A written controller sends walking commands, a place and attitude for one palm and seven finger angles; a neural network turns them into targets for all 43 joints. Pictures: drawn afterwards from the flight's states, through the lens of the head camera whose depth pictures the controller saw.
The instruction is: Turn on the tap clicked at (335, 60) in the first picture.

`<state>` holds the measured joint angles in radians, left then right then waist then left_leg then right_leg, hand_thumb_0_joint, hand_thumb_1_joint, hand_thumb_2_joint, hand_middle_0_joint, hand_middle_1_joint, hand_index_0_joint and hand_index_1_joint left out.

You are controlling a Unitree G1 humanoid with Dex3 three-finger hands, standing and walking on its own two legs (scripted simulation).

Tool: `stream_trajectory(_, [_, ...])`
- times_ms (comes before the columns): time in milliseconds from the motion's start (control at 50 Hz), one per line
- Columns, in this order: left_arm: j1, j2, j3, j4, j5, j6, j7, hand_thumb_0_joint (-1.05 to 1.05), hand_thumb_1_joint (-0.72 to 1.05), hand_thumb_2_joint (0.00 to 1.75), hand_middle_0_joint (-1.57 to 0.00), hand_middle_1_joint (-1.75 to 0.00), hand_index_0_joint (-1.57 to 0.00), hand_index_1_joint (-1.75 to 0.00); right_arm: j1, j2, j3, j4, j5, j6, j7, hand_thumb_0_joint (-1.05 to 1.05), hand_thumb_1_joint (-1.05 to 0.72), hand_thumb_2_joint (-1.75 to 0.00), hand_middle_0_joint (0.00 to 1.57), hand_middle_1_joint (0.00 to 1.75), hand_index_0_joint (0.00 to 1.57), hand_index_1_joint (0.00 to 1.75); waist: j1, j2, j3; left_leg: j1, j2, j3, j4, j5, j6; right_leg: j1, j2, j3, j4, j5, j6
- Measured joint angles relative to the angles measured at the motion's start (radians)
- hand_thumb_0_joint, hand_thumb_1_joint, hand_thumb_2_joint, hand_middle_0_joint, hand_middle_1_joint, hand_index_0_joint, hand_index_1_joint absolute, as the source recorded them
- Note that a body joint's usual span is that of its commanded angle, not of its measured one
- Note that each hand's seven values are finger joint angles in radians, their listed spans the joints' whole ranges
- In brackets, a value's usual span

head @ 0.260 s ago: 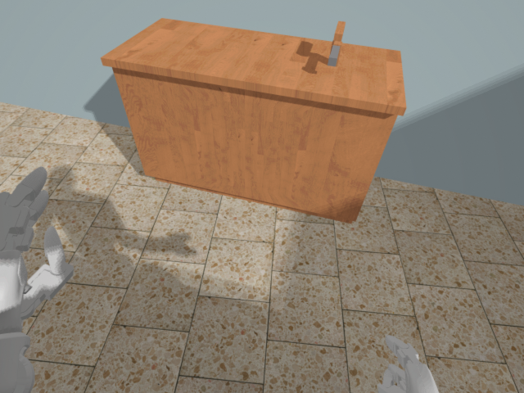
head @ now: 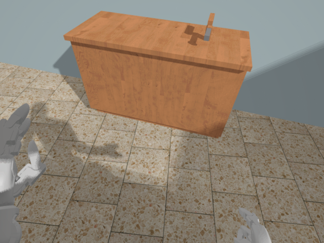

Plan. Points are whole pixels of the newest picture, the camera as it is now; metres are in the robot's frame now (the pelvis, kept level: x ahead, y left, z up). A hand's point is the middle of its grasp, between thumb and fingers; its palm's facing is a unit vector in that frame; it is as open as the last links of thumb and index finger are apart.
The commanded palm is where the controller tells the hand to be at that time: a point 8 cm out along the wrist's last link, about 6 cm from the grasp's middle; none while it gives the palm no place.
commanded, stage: look at it before walking up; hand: left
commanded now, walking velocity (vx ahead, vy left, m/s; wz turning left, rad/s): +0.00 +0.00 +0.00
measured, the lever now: (206, 37) +1.14 -0.17 +0.03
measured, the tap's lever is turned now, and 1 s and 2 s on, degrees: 0 0 0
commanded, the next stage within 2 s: walk to a spot facing it in 0.14 s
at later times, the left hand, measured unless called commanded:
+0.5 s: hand (49, 156) +0.23 +0.24 +0.16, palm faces +0.42 -0.83 -0.36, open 7.4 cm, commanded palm +0.18 +0.27 +0.18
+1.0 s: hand (96, 102) +0.38 +0.19 +0.17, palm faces +0.32 -0.86 -0.40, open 7.4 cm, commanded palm +0.32 +0.24 +0.18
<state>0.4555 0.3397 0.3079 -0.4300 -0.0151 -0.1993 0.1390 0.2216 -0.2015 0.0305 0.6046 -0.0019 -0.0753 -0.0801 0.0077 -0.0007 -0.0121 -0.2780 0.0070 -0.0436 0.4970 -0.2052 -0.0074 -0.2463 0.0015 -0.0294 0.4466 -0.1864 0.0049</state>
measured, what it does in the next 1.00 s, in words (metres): walks ahead: left foot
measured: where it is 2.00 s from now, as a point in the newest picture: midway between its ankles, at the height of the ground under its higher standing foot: (182, 234)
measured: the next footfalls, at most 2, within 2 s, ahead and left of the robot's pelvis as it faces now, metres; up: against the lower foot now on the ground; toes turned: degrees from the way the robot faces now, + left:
left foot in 0.80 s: +0.17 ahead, +0.12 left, +0.00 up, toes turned +6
right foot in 1.14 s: +0.28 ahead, -0.17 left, +0.00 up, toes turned -17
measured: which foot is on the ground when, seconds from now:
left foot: down 0.00-0.58, up 0.60-0.78, down 0.80-1.00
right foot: down 0.00-0.80, up 0.82-1.00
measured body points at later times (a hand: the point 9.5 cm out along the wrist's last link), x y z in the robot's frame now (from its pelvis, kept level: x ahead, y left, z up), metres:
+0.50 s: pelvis +0.02 +0.00 -0.01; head +0.00 +0.00 +0.44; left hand +0.20 +0.28 +0.18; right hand +0.17 -0.24 -0.09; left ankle +0.04 +0.12 -0.74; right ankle +0.03 -0.12 -0.73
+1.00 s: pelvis +0.13 -0.02 +0.00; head +0.15 -0.02 +0.45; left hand +0.36 +0.23 +0.19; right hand +0.28 -0.25 -0.09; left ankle +0.13 +0.12 -0.74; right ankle +0.14 -0.13 -0.68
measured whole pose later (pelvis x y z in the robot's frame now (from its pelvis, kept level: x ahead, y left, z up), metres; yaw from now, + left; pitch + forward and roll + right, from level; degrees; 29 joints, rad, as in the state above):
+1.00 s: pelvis +0.13 -0.02 +0.00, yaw -6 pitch +0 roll +0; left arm 0.44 0.35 0.35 -0.48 -0.01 -0.21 0.15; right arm 0.20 -0.14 0.03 0.61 -0.01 -0.09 -0.07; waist 0.00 -0.01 0.02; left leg -0.20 0.13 0.19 0.51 -0.29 -0.03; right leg -0.51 -0.07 -0.11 1.02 -0.39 0.01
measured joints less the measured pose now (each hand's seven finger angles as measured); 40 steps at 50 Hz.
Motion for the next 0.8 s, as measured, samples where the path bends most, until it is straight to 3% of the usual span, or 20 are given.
stream_trajectory(320, [0.008,0.006,0.005,0.0,-0.003,0.004,0.002,0.01,0.89,0.9,-0.21,-0.3,-0.21,-0.3,0.003,0.001,0.0,0.006,-0.003,0.003,0.001,0.01,-0.9,-0.9,0.2,0.3,0.2,0.3,-0.003,-0.004,-0.001,-0.003,0.001,0.008,0.012,-0.009,0.003,-0.006,0.0,0.007,0.011,-0.006,0.001])
stream_trajectory(460, [0.01,-0.001,0.018,-0.005,0.007,0.008,0.017,0.01,0.89,0.9,-0.21,-0.3,-0.21,-0.3,0.023,0.006,0.001,0.003,-0.007,0.008,-0.014,0.01,-0.9,-0.9,0.2,0.3,0.2,0.3,-0.009,0.0,-0.03,-0.021,0.012,0.02,0.088,-0.069,0.013,-0.049,0.01,0.015,0.15,-0.2,-0.022])
stream_trajectory(520, [-0.001,0.004,0.028,0.009,0.011,0.008,0.019,0.01,0.89,0.9,-0.21,-0.3,-0.21,-0.3,0.03,0.018,0.004,0.01,-0.011,0.009,-0.015,0.01,-0.9,-0.9,0.2,0.3,0.2,0.3,-0.016,0.006,-0.031,-0.019,0.024,0.015,0.125,-0.107,0.001,-0.042,0.014,-0.001,0.168,-0.196,-0.024])
stream_trajectory(580, [-0.007,0.005,0.025,0.009,0.015,0.009,0.016,0.01,0.89,0.9,-0.21,-0.3,-0.21,-0.3,0.044,0.021,0.007,0.014,-0.011,0.015,-0.006,0.01,-0.9,-0.9,0.2,0.3,0.2,0.3,-0.017,0.016,-0.04,-0.032,0.043,0.013,0.183,-0.176,0.003,-0.033,0.024,-0.018,0.163,-0.125,-0.036])
stream_trajectory(680, [-0.03,-0.015,-0.011,-0.004,0.017,-0.011,0.011,0.01,0.89,0.9,-0.21,-0.3,-0.21,-0.3,0.051,-0.008,-0.005,0.056,-0.005,0.027,0.008,0.01,-0.9,-0.9,0.2,0.3,0.2,0.3,-0.016,-0.005,-0.026,-0.139,0.043,0.07,0.428,-0.268,0.004,0.004,0.003,-0.031,0.151,-0.17,-0.047])
stream_trajectory(760, [0.01,0.004,0.019,-0.057,0.008,-0.03,0.016,0.01,0.89,0.9,-0.21,-0.3,-0.21,-0.3,0.048,-0.024,-0.012,0.042,-0.011,0.039,0.006,0.01,-0.9,-0.9,0.2,0.3,0.2,0.3,-0.015,-0.031,-0.002,-0.106,0.064,0.129,0.214,-0.154,0.005,0.045,-0.012,-0.016,0.127,-0.183,-0.028])
stream_trajectory(800, [0.022,0.019,0.04,-0.083,-0.001,-0.034,0.022,0.01,0.89,0.9,-0.21,-0.3,-0.21,-0.3,0.044,-0.032,-0.02,0.018,-0.009,0.032,-0.002,0.02,-0.9,-0.9,0.2,0.3,0.2,0.3,-0.008,-0.037,0.013,-0.055,0.065,0.158,0.095,-0.064,0.013,0.043,-0.016,0.0,0.184,-0.227,-0.016])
